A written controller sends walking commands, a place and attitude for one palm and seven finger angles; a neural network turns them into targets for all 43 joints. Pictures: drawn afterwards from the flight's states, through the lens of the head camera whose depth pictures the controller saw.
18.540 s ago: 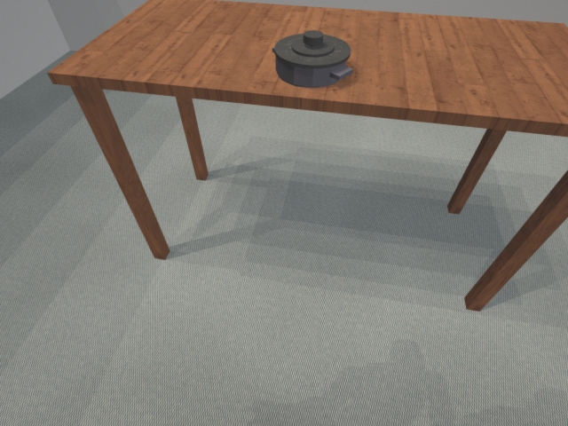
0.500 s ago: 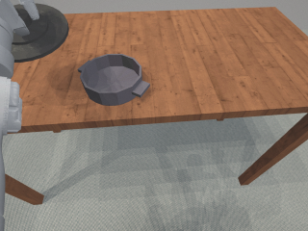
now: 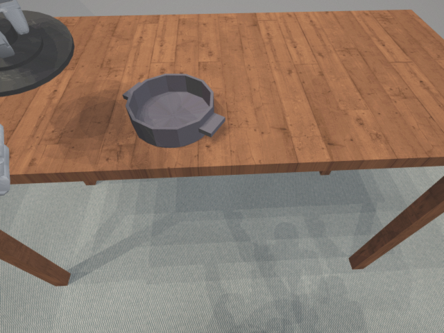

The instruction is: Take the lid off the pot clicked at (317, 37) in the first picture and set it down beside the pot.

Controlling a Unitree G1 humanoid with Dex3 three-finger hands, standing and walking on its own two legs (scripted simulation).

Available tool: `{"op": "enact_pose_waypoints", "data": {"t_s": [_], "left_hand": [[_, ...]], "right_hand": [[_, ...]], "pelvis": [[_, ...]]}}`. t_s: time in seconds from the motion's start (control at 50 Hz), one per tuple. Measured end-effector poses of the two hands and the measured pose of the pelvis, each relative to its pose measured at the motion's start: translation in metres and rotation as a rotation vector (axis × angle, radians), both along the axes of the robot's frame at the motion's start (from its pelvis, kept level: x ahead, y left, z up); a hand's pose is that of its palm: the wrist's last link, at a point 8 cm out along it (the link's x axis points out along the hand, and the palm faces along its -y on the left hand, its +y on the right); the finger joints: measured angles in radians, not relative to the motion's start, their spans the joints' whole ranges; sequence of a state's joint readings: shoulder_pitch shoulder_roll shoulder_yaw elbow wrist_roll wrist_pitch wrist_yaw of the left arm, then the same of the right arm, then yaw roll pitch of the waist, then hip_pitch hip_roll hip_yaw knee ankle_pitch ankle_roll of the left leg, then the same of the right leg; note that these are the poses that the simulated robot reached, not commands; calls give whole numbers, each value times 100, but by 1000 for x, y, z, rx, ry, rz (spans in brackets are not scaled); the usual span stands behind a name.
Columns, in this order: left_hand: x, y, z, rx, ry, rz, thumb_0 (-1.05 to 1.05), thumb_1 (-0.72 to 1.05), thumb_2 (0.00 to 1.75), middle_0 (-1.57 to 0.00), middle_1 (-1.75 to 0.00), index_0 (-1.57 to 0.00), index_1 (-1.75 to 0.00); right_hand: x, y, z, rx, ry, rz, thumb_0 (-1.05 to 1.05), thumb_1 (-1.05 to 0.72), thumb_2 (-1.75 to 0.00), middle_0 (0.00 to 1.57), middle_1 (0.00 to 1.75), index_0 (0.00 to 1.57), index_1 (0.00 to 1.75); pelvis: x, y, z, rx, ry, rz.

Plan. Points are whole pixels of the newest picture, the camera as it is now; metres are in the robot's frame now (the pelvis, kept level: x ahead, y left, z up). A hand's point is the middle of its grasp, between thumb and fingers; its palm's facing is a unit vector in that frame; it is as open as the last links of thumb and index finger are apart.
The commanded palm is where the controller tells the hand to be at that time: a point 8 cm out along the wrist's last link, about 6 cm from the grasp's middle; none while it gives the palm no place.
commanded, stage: move the lid sideways beside the pot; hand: left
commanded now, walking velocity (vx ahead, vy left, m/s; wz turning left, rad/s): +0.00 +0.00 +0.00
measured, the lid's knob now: out of the picture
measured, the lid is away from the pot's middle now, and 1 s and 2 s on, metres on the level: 0.23 0.22 0.23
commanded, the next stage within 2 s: lower the lid onto the table in 0.26 s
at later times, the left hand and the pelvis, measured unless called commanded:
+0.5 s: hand out of the picture +0.49 +0.29 +0.29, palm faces -0.23 -0.19 -0.95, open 7.3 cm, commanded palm +0.50 +0.29 +0.36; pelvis +0.01 +0.00 +0.00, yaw +0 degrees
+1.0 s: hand (16, 48) +0.50 +0.28 +0.26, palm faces -0.28 -0.20 -0.94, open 7.3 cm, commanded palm +0.50 +0.29 +0.32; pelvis +0.01 +0.00 +0.00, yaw +0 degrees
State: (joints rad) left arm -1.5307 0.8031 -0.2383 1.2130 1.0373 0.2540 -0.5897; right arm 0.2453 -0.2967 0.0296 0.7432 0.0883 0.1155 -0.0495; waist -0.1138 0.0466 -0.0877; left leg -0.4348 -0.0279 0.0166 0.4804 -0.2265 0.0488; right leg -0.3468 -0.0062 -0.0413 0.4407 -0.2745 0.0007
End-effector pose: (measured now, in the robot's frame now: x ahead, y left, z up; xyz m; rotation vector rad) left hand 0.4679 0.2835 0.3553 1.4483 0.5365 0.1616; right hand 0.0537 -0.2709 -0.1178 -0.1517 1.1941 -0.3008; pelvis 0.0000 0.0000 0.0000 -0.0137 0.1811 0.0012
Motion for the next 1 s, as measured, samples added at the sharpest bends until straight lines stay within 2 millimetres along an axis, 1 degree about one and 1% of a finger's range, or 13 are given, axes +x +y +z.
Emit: {"op": "enact_pose_waypoints", "data": {"t_s": [0.12, 0.26, 0.38, 0.44, 0.58, 0.7, 1.0], "left_hand": [[2, 6, -2, -3, 3, 0, 3, 25, 69, -63, -102, -70, -100], [8, 18, -7, -6, 28, 37, 2, 25, 69, -63, -102, -70, -100], [15, 13, -1, 16, -1, 2, 2, 25, 69, -63, -102, -70, -100], [18, 12, -1, -21, 2, 24, 3, 25, 69, -62, -102, -70, -100], [27, 7, -19, -44, 60, 66, 3, 25, 69, -62, -102, -70, -100], [32, -1, -19, -62, 35, 37, 3, 25, 69, -62, -102, -70, -100], [28, 2, -41, -53, 78, 46, 3, 25, 69, -62, -102, -70, -100]], "right_hand": [[-9, 0, -1, -9, 25, -5, 1, -90, -90, 20, 30, 20, 30], [-21, -2, 0, -17, 62, -33, 1, -90, -90, 20, 30, 20, 30], [-24, -1, -1, -20, 84, -29, 1, -90, -90, 20, 30, 20, 30], [-23, -1, -2, -11, 82, -33, 1, -90, -90, 20, 30, 20, 30], [-21, 1, -4, 2, 78, -33, 1, -90, -90, 20, 30, 20, 30], [-20, 1, -3, -2, 63, -36, 1, -90, -90, 20, 30, 20, 30], [-22, -7, -3, -10, 72, -41, 1, -90, -90, 20, 30, 20, 30]], "pelvis": [[0, 1, 0, -1, 4, -1], [4, 2, 0, -3, 16, -7], [8, 3, 0, -4, 27, -3], [10, 4, 0, -3, 29, -2], [11, 4, 0, -2, 37, -5], [13, 2, 0, 0, 43, -9], [12, -2, -2, -1, 33, -8]]}}
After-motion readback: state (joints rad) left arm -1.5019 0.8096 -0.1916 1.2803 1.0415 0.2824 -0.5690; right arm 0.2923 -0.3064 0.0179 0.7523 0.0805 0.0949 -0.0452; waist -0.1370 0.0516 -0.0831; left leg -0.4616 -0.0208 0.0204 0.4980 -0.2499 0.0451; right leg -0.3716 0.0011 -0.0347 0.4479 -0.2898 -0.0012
